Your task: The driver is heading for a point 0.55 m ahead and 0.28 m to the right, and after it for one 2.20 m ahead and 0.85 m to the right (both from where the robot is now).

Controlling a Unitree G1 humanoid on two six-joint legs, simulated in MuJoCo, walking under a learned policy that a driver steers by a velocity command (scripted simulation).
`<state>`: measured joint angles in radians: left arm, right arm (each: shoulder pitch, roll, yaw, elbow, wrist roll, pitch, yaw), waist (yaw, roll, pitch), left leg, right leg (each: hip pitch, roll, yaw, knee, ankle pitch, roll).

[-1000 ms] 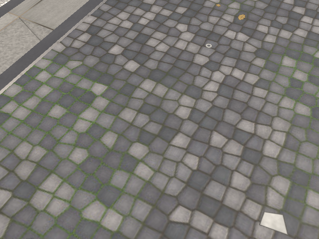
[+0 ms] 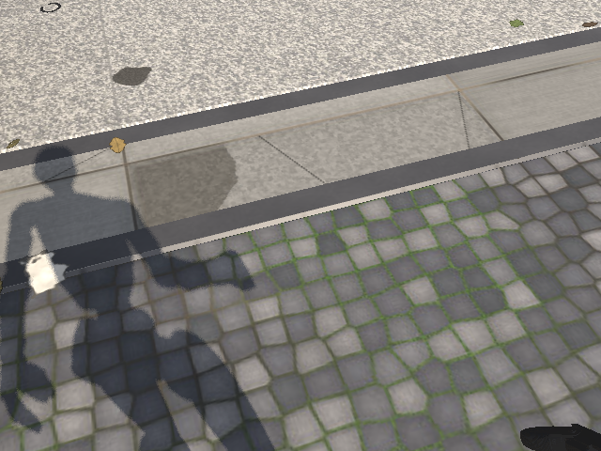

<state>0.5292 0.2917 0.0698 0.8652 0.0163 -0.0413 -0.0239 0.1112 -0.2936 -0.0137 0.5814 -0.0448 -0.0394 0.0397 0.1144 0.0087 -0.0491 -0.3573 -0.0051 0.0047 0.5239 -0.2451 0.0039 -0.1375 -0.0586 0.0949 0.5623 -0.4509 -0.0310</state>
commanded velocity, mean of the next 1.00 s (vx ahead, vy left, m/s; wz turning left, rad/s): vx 0.97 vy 0.00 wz -0.78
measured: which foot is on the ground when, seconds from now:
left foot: down 0.00-0.42, up 0.44-0.82, down 0.84-1.00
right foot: up 0.00-0.40, down 0.42-0.84, up 0.86-1.00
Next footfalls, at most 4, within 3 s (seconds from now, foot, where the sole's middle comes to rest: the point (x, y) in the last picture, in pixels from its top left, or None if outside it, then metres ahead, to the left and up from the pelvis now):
0.42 right None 0.45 -0.12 -0.77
0.84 left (444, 303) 0.91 -0.21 -0.77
1.24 right None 0.95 -0.64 -0.77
1.66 left None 1.41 -0.71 -0.77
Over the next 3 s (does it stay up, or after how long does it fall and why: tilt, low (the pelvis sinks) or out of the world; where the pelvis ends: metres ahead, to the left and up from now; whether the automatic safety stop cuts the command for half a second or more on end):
stays up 2.29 -0.72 -0.02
